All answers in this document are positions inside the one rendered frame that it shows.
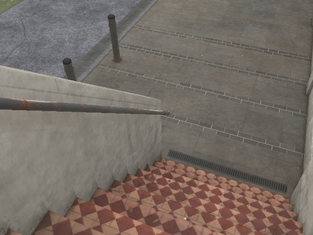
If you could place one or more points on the stairs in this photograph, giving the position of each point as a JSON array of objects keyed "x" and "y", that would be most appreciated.
[{"x": 168, "y": 198}]

